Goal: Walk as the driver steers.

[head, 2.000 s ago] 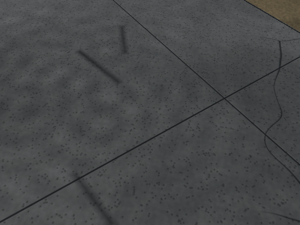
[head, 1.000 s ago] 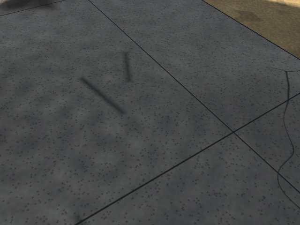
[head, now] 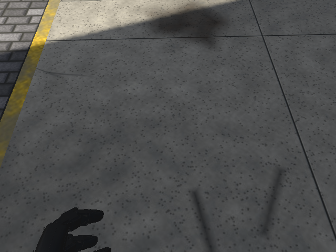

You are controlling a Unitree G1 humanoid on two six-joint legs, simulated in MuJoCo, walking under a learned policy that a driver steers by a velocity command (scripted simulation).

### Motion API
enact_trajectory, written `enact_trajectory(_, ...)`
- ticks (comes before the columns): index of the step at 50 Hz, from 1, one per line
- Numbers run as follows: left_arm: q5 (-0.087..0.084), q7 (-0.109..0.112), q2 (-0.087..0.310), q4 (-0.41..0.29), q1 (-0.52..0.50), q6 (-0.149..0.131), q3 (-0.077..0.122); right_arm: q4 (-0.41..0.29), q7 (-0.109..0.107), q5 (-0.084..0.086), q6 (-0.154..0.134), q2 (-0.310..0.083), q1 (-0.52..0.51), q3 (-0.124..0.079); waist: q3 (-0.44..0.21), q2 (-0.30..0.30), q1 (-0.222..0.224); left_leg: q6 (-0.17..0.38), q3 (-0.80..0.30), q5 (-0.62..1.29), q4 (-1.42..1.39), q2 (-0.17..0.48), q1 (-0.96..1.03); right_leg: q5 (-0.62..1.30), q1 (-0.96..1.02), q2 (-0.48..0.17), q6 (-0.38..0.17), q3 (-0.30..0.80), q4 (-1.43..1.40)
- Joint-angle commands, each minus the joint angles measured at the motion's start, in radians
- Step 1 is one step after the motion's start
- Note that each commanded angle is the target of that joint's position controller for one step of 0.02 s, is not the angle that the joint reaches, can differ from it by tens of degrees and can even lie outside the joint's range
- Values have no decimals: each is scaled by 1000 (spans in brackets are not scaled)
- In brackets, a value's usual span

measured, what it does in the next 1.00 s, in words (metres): walks ahead: right foot, then left foot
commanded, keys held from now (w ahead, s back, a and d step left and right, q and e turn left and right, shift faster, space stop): w+shift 0.88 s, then w+e+shift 0.12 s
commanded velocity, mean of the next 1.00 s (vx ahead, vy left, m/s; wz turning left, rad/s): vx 1.00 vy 0.00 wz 0.18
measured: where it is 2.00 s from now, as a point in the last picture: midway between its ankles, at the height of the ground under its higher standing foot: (152, 38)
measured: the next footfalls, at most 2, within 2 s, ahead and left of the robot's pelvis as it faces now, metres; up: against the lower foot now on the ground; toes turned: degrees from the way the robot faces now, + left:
right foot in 0.16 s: +0.37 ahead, -0.17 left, +0.00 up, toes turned +6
left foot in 0.62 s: +0.77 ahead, +0.08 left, +0.00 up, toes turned +13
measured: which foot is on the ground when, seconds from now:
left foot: down 0.00-0.18, up 0.20-0.60, down 0.62-1.00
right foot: up 0.00-0.14, down 0.16-0.62, up 0.64-1.00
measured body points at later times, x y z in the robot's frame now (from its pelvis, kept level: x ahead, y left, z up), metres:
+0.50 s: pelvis +0.47 -0.06 +0.00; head +0.50 -0.05 +0.45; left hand +0.32 +0.18 -0.13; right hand +0.77 -0.21 -0.06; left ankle +0.65 +0.09 -0.68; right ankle +0.34 -0.18 -0.73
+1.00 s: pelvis +0.96 +0.04 -0.02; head +0.99 +0.04 +0.43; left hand +1.17 +0.29 -0.09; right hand +0.91 -0.25 -0.14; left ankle +0.73 +0.07 -0.73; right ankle +1.21 -0.04 -0.70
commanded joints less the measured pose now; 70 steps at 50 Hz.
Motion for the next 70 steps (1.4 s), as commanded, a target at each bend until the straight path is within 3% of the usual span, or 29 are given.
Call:
enact_trajectory(1, -23, -9, 65, -70, -54, 1, 6, -89, 8, 15, -34, -158, -52, -40, 40, 1, 13, 85, -203, 450, -192, 193, -246, 271, 260, 84, -21, -141, -263)
enact_trajectory(5, -20, 2, 126, -70, -31, -11, 30, -65, 2, 9, -40, -168, -1, -39, -30, 53, 1, 19, -201, 808, -76, 263, 32, 268, 350, 149, -88, -151, -429)
enact_trajectory(8, -32, 41, 247, 50, 431, -16, 93, -84, -3, -28, -38, -215, -112, -45, -252, 83, 273, -35, -155, 895, 492, 245, -45, 20, 796, 127, -132, -119, -389)
enact_trajectory(9, -7, 57, 315, 90, 621, -16, 109, -121, -5, -40, -47, -74, -134, -9, -349, -106, 311, -40, -99, 310, 890, 176, -252, -294, 992, -78, -131, 139, -368)
enact_trajectory(10, 11, 32, 375, 103, 515, -17, 125, -149, 6, 36, -49, 9, 91, 20, -444, -471, 116, -80, -72, -156, 1103, 46, -552, -475, 1131, -278, -270, 829, -676)
enact_trajectory(11, 1, 16, 248, 61, 366, -10, 115, -117, -10, 1, -33, -74, -11, 21, -248, -188, 122, -64, -44, -55, 1114, 161, -672, -630, 995, -232, -285, 761, -716)
enact_trajectory(13, -1, 4, 141, 93, 328, -16, 91, -157, 11, -22, -27, -92, -207, 20, -78, 52, 129, -74, -24, 40, 1003, 218, -635, -351, 739, -131, -263, 425, -705)
enact_trajectory(16, -21, 7, 102, 187, 421, -40, 73, -208, 41, -38, -4, -28, -254, 45, -14, -50, 83, -82, -45, 14, 907, 251, -641, -202, 624, -60, -236, 241, -755)
enact_trajectory(24, -65, -3, 167, 250, 513, -74, 76, -338, 74, -31, -17, -4, -583, 99, 107, -31, 110, -87, 196, 388, 305, 264, -466, 394, 521, 5, -218, -89, -988)
enact_trajectory(27, -57, 5, 232, 276, 551, -65, 83, -320, 54, -36, -18, -47, -554, 85, 31, -80, 83, -49, 246, 325, 231, 183, -383, 948, 747, -20, -196, -144, -836)
enact_trajectory(29, -38, 25, 274, 289, 543, -38, 90, -256, 29, -42, -15, -108, -330, 57, -122, -141, -37, -16, 226, 178, 223, 126, -143, 1185, 797, -49, -175, -161, -495)
enact_trajectory(30, -38, 33, 277, 284, 509, -23, 89, -187, 14, -40, -11, -140, -126, 37, -209, -132, -134, 4, 201, 170, 178, 144, 71, 1103, 720, -31, -163, -178, -232)
enact_trajectory(31, -31, 31, 216, 255, 505, -20, 77, -147, -5, -56, -7, -216, 37, 8, -312, -52, -170, 31, 15, -50, 207, 321, 309, 703, 512, 28, -167, -178, 123)
enact_trajectory(32, -74, 14, 67, 206, 602, -31, 48, -156, -7, -66, -5, -277, 1, -13, -449, 270, -24, 141, -574, -225, 72, 618, 550, -244, 142, 212, -124, -119, 544)
enact_trajectory(33, -70, 22, 174, 182, 511, -38, 66, -164, 2, -38, 2, -238, -32, -19, -435, 138, -64, 167, -687, -219, -37, 595, 536, -225, -13, 192, -155, -19, 615)
enact_trajectory(35, -57, 17, 143, 147, 363, -42, 53, -117, 2, -28, -17, -131, -106, -2, -109, -4, 1, 120, -391, 13, -90, 515, 205, -131, -44, 96, -157, -26, 460)
enact_trajectory(38, -18, -12, 93, 146, 375, 5, 41, -80, -6, -24, -42, -53, -127, 23, -14, 22, 109, 69, -218, 45, -185, 424, -84, -147, 88, 44, -128, -17, 307)
enact_trajectory(42, -10, -33, 86, 45, 137, 16, 26, -52, 7, -1, -68, -77, -96, 19, 110, 38, 104, 55, -42, 185, -313, 345, -173, 36, 3, 3, -95, -100, 23)
enact_trajectory(46, -42, -53, 78, 21, 16, 3, 11, -30, 16, 20, -92, -130, -45, 9, 116, 8, 69, 7, 101, 467, -431, 338, -159, 380, 249, 76, -144, -199, -310)
enact_trajectory(49, -36, -44, 119, 28, 6, 0, 25, -4, 1, -2, -81, -163, 8, 8, 59, 33, 66, -57, 202, 980, -305, 370, 132, 308, 239, 175, -193, -256, -369)
enact_trajectory(52, -29, -27, 195, 123, 329, 5, 61, -10, -38, -48, -32, -209, -18, -1, -155, 140, 229, -110, 250, 1386, 234, 409, 209, 88, 539, 285, -247, -271, -333)
enact_trajectory(53, -23, -15, 231, 181, 531, 10, 84, -26, -45, -53, -22, -215, -60, -2, -226, 122, 330, -114, 267, 1253, 554, 386, 73, 18, 755, 257, -276, -214, -369)
enact_trajectory(54, -8, 4, 350, 194, 575, 25, 127, -75, -21, -31, -34, -89, 6, 28, -309, -131, 241, -158, 247, 458, 1011, 262, -344, -120, 1088, 7, -409, 184, -329)
enact_trajectory(55, -34, -1, 366, 187, 532, 38, 141, -110, -6, -16, -59, -93, 6, 34, -426, -230, 199, -174, 97, -155, 1237, 124, -628, -241, 1222, -132, -530, 705, -560)
enact_trajectory(57, -46, 2, 289, 186, 442, 33, 134, -184, -9, -25, -88, -113, -196, 49, -171, 10, 175, -147, 7, 2, 1120, 251, -735, -135, 976, -82, -456, 558, -664)
enact_trajectory(59, -49, 12, 219, 202, 405, 26, 116, -214, -4, -53, -71, -87, -232, 59, -32, 62, 88, -170, 14, -21, 972, 301, -633, -9, 678, 5, -411, 405, -702)
enact_trajectory(62, -59, 9, 215, 192, 389, 0, 110, -261, 6, -72, -16, -60, -277, 71, 36, 25, 37, -221, 51, -88, 769, 335, -564, -3, 438, 78, -413, 302, -769)
enact_trajectory(65, -57, 6, 237, 168, 373, -15, 123, -347, 25, -46, -16, -37, -470, 92, 99, -12, 74, -248, 109, 199, 433, 318, -427, 73, 264, 154, -367, 229, -834)
enact_trajectory(70, -73, 3, 280, 166, 441, -12, 149, -360, 19, -21, -22, -83, -509, 77, 12, -47, 133, -219, 93, 393, 170, 254, -258, 357, 493, 123, -269, 266, -732)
